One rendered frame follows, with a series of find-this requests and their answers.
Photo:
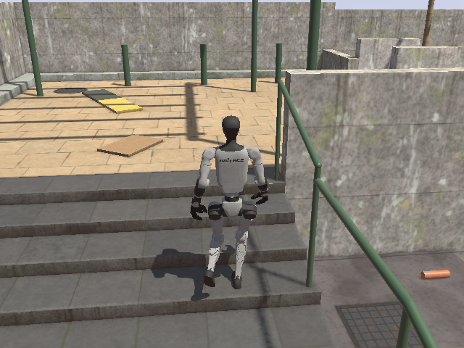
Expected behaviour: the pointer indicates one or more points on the robot left forearm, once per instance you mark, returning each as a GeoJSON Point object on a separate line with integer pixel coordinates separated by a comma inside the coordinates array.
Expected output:
{"type": "Point", "coordinates": [198, 194]}

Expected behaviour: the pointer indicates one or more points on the right robot upper arm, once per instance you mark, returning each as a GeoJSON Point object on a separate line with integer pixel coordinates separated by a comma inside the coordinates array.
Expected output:
{"type": "Point", "coordinates": [254, 154]}

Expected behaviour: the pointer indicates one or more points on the robot right hand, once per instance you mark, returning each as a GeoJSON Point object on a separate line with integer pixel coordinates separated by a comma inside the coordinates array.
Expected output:
{"type": "Point", "coordinates": [263, 200]}

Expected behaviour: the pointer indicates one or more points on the robot left hand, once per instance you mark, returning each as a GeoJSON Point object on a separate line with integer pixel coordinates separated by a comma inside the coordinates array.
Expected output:
{"type": "Point", "coordinates": [199, 210]}

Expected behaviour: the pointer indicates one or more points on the robot right forearm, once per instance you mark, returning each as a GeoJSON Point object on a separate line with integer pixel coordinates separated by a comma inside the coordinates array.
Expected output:
{"type": "Point", "coordinates": [264, 188]}

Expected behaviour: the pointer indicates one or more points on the left robot upper arm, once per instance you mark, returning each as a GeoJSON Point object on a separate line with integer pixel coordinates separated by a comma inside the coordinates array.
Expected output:
{"type": "Point", "coordinates": [204, 170]}

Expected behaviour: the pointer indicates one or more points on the left robot foot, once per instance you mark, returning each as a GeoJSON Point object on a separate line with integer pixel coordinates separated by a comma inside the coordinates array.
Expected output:
{"type": "Point", "coordinates": [209, 278]}

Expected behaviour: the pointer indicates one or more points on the robot left thigh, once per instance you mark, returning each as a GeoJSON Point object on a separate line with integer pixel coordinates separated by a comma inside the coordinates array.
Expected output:
{"type": "Point", "coordinates": [215, 212]}

